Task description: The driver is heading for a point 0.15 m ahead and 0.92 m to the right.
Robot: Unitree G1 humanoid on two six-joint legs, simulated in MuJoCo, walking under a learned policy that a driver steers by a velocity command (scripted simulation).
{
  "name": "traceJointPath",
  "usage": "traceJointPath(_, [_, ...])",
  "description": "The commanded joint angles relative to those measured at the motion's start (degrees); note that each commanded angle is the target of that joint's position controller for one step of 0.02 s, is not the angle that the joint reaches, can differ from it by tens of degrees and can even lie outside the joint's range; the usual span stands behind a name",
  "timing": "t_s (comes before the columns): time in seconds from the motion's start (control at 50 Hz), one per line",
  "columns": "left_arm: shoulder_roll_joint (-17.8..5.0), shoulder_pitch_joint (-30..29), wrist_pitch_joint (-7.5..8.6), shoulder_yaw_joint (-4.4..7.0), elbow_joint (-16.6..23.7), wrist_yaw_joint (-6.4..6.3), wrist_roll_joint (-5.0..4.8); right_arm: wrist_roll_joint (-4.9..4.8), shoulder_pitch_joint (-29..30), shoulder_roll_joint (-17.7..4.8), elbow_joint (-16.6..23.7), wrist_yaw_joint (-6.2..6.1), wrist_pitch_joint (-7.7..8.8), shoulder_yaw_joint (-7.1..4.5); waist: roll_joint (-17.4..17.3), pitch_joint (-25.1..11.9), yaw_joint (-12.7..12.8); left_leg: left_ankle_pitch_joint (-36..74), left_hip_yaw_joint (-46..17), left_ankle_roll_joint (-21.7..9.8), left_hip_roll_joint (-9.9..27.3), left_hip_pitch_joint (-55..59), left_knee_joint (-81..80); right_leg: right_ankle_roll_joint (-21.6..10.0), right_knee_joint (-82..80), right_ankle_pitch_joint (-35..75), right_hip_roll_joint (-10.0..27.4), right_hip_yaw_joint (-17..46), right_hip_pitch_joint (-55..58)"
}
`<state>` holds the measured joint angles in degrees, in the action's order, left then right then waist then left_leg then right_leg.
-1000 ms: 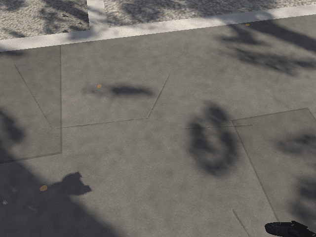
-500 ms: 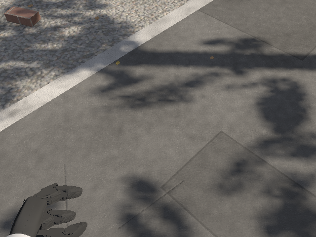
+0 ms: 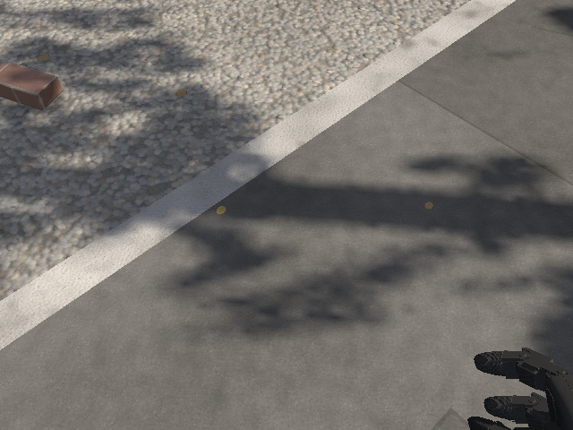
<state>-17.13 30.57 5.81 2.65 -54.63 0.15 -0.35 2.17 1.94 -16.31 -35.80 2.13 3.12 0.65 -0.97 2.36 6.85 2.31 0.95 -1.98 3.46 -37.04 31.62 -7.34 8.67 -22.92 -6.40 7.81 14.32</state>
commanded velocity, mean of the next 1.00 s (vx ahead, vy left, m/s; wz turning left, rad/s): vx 0.20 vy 0.00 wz -0.91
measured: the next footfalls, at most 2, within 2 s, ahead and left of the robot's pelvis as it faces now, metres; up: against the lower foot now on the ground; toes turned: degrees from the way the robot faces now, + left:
left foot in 0.04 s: +0.25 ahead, +0.13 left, +0.00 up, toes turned +1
right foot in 0.40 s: +0.43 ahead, -0.13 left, +0.00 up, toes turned -21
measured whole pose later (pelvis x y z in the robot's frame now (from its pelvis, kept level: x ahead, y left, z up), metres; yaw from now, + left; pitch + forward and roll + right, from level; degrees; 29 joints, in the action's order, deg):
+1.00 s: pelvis +0.44 -0.01 +0.02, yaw -54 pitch +1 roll +1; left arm -20.8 8.2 -3.8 6.0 -31.3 -0.8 -1.5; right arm 1.2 -5.2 -17.0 -39.2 -1.8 0.3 -5.1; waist 0.9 3.5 -0.1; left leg -11.1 -1.0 -0.8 -2.4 -17.1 27.3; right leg 2.1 62.5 -24.4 -8.0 11.3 -31.0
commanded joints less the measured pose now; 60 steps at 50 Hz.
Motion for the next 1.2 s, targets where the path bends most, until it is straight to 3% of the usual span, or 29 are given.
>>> traceJointPath(0.02, [-13.69,-7.29,0.15,3.00,4.03,-0.73,0.65,0.65,-23.08,-10.24,-3.27,-2.75,1.11,-3.81,3.54,-9.19,-16.80,0.49,0.87,-1.64,-2.96,38.90,-2.60,0.04,31.99,65.39,8.75,3.71,-19.31])
traceJointPath(0.04, [-7.83,-6.88,0.24,1.76,6.10,-0.93,0.48,2.13,-31.75,-15.14,-4.49,-3.92,1.51,-5.09,-0.17,-16.62,-18.21,7.33,-8.34,-2.32,9.89,53.05,1.83,1.33,51.09,42.10,4.25,1.37,-29.58])
traceJointPath(0.06, [-0.86,1.37,-0.29,0.27,8.66,-1.91,-3.79,2.51,-29.47,-18.47,-3.36,-2.79,1.64,-6.10,-21.98,-31.61,-12.26,29.73,-35.92,-12.55,31.43,69.03,-0.38,4.30,77.55,-9.51,-4.41,-2.83,-45.87])
traceJointPath(0.08, [-8.72,-3.17,-1.41,1.71,7.72,-2.73,-0.85,0.85,-26.77,-14.02,-1.69,-2.30,0.45,-6.04,-7.90,-32.24,-13.07,35.57,-32.39,-12.10,26.83,63.23,0.12,3.51,80.70,-5.63,-0.11,-1.84,-47.99])
traceJointPath(0.1, [-8.25,-9.88,-2.43,1.79,10.59,-1.71,-2.93,-1.10,-20.53,-5.63,1.08,-3.01,1.39,-3.67,-14.03,-22.88,-15.16,30.97,-20.84,-10.60,22.94,59.26,-2.69,6.09,79.27,-6.99,4.95,0.75,-53.63])
traceJointPath(0.12, [-8.23,-13.23,-3.42,2.12,11.87,-1.42,-3.35,-1.75,-17.45,-5.29,-0.80,-3.15,1.89,-3.77,-9.24,-13.39,-13.00,27.79,-14.33,-8.85,19.44,49.73,-5.28,7.10,75.88,-4.71,7.76,-1.42,-55.50])
traceJointPath(0.14, [-8.10,-15.28,-4.49,2.75,12.26,-1.39,-2.92,-2.13,-15.41,-4.26,-1.55,-3.62,2.33,-3.72,-6.97,-8.71,-11.25,22.10,-10.52,-7.96,16.98,43.51,-7.96,7.70,72.76,-3.63,9.76,-2.14,-55.72])
traceJointPath(0.22, [-0.55,-15.11,-7.52,1.51,15.84,-0.76,-2.52,-2.19,-3.15,-5.05,-1.68,-3.41,2.91,-4.68,-5.32,1.95,-4.01,18.14,2.66,-7.24,14.78,19.71,-17.97,8.73,50.81,1.76,13.65,-6.23,-45.19])
traceJointPath(0.28, [-1.88,-13.20,-7.54,2.08,15.11,1.34,-1.19,-4.13,-1.23,-8.31,-1.89,-3.78,2.58,-6.33,-5.37,-4.65,-3.40,18.96,10.87,-5.75,11.08,22.82,-13.91,7.56,34.53,22.20,10.56,-10.19,-34.54])
traceJointPath(0.32, [-4.47,-13.99,-8.29,3.16,15.88,2.44,-0.84,-5.52,-0.98,-9.48,-2.11,-3.77,1.99,-6.89,-3.87,-6.16,-2.97,20.47,11.70,-4.70,12.37,26.80,-9.92,5.58,31.57,23.53,9.59,-11.40,-32.44])
traceJointPath(0.38, [-10.07,-9.73,-8.29,6.42,16.00,2.23,-0.92,-6.16,0.14,-10.21,-1.78,-3.88,0.11,-7.49,-1.71,-8.14,1.38,23.79,13.42,-1.57,11.45,27.28,4.89,0.79,27.35,21.26,5.04,-14.72,-23.10])
traceJointPath(0.4, [-12.38,-3.53,-7.97,7.94,14.39,1.25,-0.84,-5.41,0.09,-8.68,-1.35,-3.66,-0.57,-7.04,2.45,-8.88,4.36,11.67,12.59,0.47,8.54,20.72,17.85,-1.84,23.85,23.47,3.53,-11.85,-14.18])
traceJointPath(0.42, [-16.35,-7.87,-7.53,8.25,15.55,-0.03,-1.46,-1.98,-3.69,-2.42,-1.00,-3.06,-1.33,-5.36,20.35,-4.05,-1.64,-37.02,12.67,4.08,-0.68,10.04,35.79,-5.72,19.31,51.11,10.52,3.64,-13.19])
traceJointPath(0.44, [-19.76,-14.18,-6.17,7.82,21.09,0.61,1.98,-2.03,-10.86,-4.86,0.85,-2.81,-1.17,-5.25,21.63,-17.17,-7.58,-45.08,-0.17,6.27,-9.08,-3.68,52.35,-21.44,13.57,37.64,23.62,35.87,-2.96])
traceJointPath(0.46, [-17.49,-17.09,-5.24,7.51,23.75,1.48,1.27,-3.12,-7.86,-9.30,0.46,-2.47,-0.32,-5.76,11.07,-20.80,-4.68,-39.04,-7.86,4.78,-6.38,-5.05,51.70,-19.58,7.55,23.19,25.23,38.38,-3.33])
traceJointPath(0.48, [-15.64,-18.72,-4.67,6.94,23.90,1.47,-0.09,-3.32,-3.94,-9.63,1.36,-2.61,0.20,-5.80,7.05,-15.21,-4.93,-34.27,-8.57,3.62,-5.32,-5.52,47.85,-15.97,7.01,18.23,22.73,33.94,-7.98])
traceJointPath(0.5, [-13.12,-20.65,-4.69,6.18,23.77,1.10,-1.34,-2.19,-2.95,-8.81,0.35,-3.40,0.20,-5.84,0.77,-11.54,-6.55,-30.87,-8.92,3.70,-3.40,-3.92,43.47,-12.10,8.19,17.15,19.61,29.20,-13.15])
traceJointPath(0.58, [-11.29,-22.90,-6.33,5.83,25.58,-1.48,-0.71,-1.29,-2.33,-7.15,-0.20,-3.04,-0.91,-6.01,1.91,-10.69,-8.56,-26.59,-7.79,4.78,-4.69,5.91,30.21,-8.18,11.17,34.67,12.56,18.25,-23.70])
traceJointPath(0.66, [-11.73,-21.64,-7.84,6.43,26.14,-2.85,-1.02,-1.96,-1.25,-4.74,-0.30,-2.95,-1.63,-5.52,1.79,-12.04,-7.76,-22.34,-8.60,7.20,-6.93,6.31,21.60,-7.18,12.94,33.71,11.05,19.96,-24.05])
traceJointPath(0.8, [-9.58,-22.73,-9.16,5.89,27.24,-2.06,-0.83,-2.35,0.68,-5.21,0.67,-2.73,-1.19,-6.17,9.20,-9.86,-5.56,-19.65,-9.98,6.19,-8.18,12.25,6.97,-3.75,15.85,22.85,8.39,25.76,-25.42])
traceJointPath(0.86, [-9.07,-24.89,-9.38,5.45,28.09,-1.64,-1.62,-2.32,-3.75,-6.50,-0.55,-2.24,-0.62,-7.19,10.05,-9.58,-7.73,-12.22,-8.61,4.43,-6.95,21.99,-8.17,-1.12,20.08,18.70,5.57,27.20,-28.08])
traceJointPath(0.88, [-6.86,-22.40,-9.52,4.75,27.94,-1.56,-1.68,-1.87,-4.67,-8.10,-0.77,-2.43,-0.86,-7.71,4.15,-11.20,-6.72,-7.45,-12.58,1.62,0.23,29.53,-11.97,1.35,27.38,1.72,1.79,23.08,-33.03])
traceJointPath(0.9, [-4.94,-19.67,-9.41,4.12,28.69,-1.69,-1.63,-0.57,-2.57,-12.58,0.80,-2.84,-1.59,-8.16,-10.89,-9.80,-3.65,-0.24,-26.10,-5.65,12.62,33.91,-13.91,4.60,39.48,-13.02,-6.53,10.83,-44.85])
traceJointPath(0.92, [-10.78,-19.38,-8.49,5.79,28.86,-1.24,-0.96,0.93,-3.54,-11.06,1.03,-2.97,-1.28,-8.27,-15.12,-8.26,-3.79,-0.30,-35.50,-12.34,19.93,29.35,-16.25,7.77,51.91,-12.69,-2.94,7.91,-49.25])
traceJointPath(0.94, [-14.29,-19.31,-8.43,6.71,27.57,-0.94,-0.96,0.28,-1.38,-8.19,2.21,-3.50,-1.17,-7.50,-10.90,-6.44,-3.69,-3.53,-30.40,-12.45,18.36,28.05,-15.59,9.54,57.45,-8.09,1.02,5.68,-50.00])
traceJointPath(0.98, [-12.59,-18.46,-9.40,6.55,25.26,-1.25,-0.92,-1.27,-0.13,-6.01,2.84,-4.75,-2.01,-6.78,-4.84,-4.31,-4.16,-11.37,-19.51,-8.15,11.31,27.51,-14.05,10.75,62.80,-0.77,3.32,2.82,-51.27])
traceJointPath(1.02, [-9.70,-19.52,-9.68,5.43,25.85,-0.96,-1.44,-1.21,-2.15,-6.81,2.53,-5.37,-2.52,-6.55,-3.90,-2.45,-5.84,-5.84,-13.07,-8.59,9.89,27.35,-14.87,11.46,64.41,1.91,5.37,-1.38,-53.30])
traceJointPath(1.1, [-7.26,-24.83,-9.13,4.21,28.16,-0.98,-1.70,-0.49,-8.07,-8.91,1.01,-5.12,-3.36,-7.35,-6.76,-4.92,-9.94,0.34,-7.63,-10.95,11.84,35.64,-15.43,13.61,55.91,2.35,10.33,-5.28,-55.53])
traceJointPath(1.2, [-5.97,-24.35,-9.32,3.68,27.62,-0.19,-1.17,-1.23,-6.86,-11.47,0.36,-3.61,-3.71,-8.60,-8.16,-7.37,-9.29,3.90,0.82,-9.99,13.66,33.78,-14.73,12.55,42.98,3.19,11.73,-9.19,-45.14])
